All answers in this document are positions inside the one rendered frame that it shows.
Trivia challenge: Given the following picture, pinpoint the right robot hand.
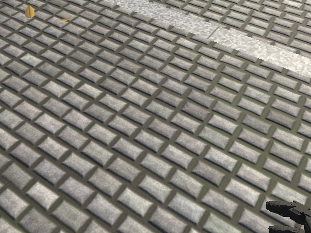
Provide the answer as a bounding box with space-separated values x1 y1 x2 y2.
265 200 311 233

